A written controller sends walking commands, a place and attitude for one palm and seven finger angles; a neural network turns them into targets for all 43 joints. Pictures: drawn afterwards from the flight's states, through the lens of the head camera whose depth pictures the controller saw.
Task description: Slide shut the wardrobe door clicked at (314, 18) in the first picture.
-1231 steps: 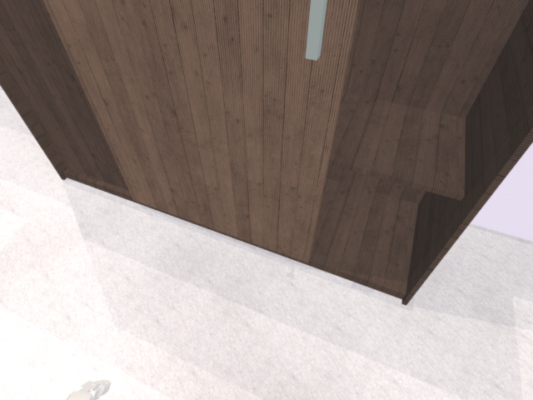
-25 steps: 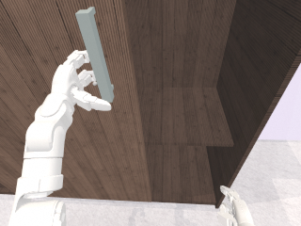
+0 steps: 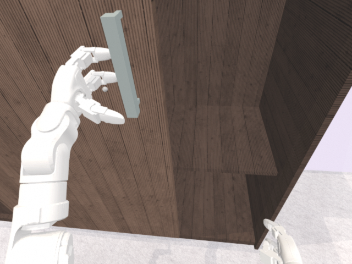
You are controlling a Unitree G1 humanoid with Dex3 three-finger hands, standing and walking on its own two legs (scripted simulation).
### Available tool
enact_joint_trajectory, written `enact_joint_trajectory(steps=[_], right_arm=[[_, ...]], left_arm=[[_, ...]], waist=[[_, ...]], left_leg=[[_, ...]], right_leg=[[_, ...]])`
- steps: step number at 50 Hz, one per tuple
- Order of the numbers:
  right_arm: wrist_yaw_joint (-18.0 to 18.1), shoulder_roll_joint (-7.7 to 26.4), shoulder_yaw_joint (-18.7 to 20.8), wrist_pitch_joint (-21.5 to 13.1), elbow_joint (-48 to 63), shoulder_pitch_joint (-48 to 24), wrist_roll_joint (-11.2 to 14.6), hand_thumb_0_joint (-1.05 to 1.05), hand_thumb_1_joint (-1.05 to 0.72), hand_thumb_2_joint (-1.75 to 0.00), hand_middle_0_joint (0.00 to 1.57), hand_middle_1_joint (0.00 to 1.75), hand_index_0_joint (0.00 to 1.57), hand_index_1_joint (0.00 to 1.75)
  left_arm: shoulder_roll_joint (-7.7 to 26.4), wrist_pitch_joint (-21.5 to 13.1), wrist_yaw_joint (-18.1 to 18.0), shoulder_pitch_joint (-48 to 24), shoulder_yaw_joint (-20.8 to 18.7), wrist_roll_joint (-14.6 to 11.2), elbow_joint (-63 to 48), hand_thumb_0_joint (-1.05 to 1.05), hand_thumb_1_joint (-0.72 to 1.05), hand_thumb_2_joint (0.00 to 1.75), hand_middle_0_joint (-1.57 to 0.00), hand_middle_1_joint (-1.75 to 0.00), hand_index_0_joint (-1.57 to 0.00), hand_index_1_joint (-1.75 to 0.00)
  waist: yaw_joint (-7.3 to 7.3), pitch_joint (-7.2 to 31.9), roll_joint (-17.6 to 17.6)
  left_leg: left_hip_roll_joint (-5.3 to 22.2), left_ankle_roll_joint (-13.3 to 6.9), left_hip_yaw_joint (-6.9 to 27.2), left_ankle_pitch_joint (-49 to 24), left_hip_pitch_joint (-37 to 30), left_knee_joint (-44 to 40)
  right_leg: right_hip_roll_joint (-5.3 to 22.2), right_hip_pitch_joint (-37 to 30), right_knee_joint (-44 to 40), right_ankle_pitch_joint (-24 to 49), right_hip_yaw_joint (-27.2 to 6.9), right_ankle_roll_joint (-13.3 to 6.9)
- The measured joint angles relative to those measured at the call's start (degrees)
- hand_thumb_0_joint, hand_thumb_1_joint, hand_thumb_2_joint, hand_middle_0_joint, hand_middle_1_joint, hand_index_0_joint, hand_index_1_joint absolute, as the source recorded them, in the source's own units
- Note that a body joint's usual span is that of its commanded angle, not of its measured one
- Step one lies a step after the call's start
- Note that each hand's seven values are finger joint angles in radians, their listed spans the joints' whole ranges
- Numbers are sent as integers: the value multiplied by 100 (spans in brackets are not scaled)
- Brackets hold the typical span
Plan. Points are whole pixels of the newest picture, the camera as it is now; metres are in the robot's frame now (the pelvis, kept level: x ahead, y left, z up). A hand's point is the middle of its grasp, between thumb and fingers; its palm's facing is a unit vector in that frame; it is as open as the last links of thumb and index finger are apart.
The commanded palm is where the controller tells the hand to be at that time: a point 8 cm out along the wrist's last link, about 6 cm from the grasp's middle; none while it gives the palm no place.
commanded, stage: slide the fingers in behind the handle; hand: left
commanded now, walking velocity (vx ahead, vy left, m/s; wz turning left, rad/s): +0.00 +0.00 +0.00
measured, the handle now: (126, 68) +0.44 +0.14 +0.27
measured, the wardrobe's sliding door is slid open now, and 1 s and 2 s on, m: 0.40 0.40 0.40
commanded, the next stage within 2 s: move the hooked fingers beside the handle in 0.14 s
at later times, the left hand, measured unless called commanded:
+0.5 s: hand (108, 89) +0.36 +0.15 +0.26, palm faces -0.02 -1.00 -0.05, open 13.9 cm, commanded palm +0.34 +0.21 +0.26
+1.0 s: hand (101, 93) +0.35 +0.17 +0.26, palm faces -0.02 -1.00 -0.05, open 14.0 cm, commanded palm +0.33 +0.22 +0.26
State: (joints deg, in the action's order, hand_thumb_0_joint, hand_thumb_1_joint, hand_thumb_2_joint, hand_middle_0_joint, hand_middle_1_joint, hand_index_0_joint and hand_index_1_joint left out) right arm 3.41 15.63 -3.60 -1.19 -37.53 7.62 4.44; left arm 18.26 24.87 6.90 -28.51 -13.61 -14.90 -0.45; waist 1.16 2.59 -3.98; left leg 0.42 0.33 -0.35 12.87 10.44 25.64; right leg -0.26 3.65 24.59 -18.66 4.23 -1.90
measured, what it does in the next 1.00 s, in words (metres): stands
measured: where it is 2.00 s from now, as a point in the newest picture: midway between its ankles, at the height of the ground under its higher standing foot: outside the picture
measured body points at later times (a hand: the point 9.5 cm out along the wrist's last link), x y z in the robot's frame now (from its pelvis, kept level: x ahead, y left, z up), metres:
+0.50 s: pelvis -0.01 +0.01 +0.00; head -0.04 -0.02 +0.45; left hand +0.36 +0.21 +0.27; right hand +0.18 -0.21 -0.09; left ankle +0.01 +0.13 -0.74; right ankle -0.06 -0.09 -0.74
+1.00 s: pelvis +0.00 +0.01 +0.00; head -0.04 -0.02 +0.45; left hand +0.35 +0.22 +0.27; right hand +0.19 -0.22 -0.08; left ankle +0.01 +0.13 -0.74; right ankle -0.06 -0.09 -0.74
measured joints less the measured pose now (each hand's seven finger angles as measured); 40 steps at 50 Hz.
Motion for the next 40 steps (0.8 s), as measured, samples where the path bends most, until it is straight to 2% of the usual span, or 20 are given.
enact_joint_trajectory(steps=[6,16,23,28,32,40], right_arm=[[9,-14,-42,62,-45,-71,62,1,-91,-90,20,30,20,30],[-17,-99,-66,37,-61,-47,43,1,-90,-90,20,30,20,30],[13,-114,-91,79,-88,-11,15,1,-90,-90,20,30,20,30],[8,-75,-59,56,-34,102,-16,1,-90,-90,20,30,20,30],[1,-56,-44,56,-51,173,-23,1,-90,-90,20,30,20,30],[-11,-43,-34,79,-29,142,-31,1,-90,-90,20,30,20,30]], left_arm=[[-91,290,-5,-348,61,-47,435,-1,-50,30,-30,-120,-28,-122],[-278,248,-215,-602,267,119,505,-1,-50,30,-30,-120,-26,-125],[-104,328,-140,-712,305,135,871,-1,-50,30,-30,-120,-28,-125],[-79,226,-148,-497,218,94,740,-1,-50,30,-30,-120,-29,-124],[-104,153,-125,-319,173,37,601,-1,-50,30,-30,-120,-28,-122],[-13,218,-110,-93,63,13,231,-1,-50,30,-30,-120,-28,-120]], waist=[[53,61,-77],[118,-23,10],[14,-22,15],[-64,-19,-24],[-89,2,-14],[-107,24,11]], left_leg=[[-30,-26,48,-26,45,28],[-66,-53,79,-99,97,10],[-69,-85,22,-117,88,-29],[-79,-112,-54,-118,30,-90],[-85,-126,-95,-104,-20,-122],[-64,-121,-157,-77,-66,-149]], right_leg=[[24,14,7,19,50,23],[55,60,6,70,83,46],[64,66,-50,122,25,76],[81,38,-101,147,-51,106],[90,3,-131,146,-92,124],[75,-19,-161,146,-158,121]])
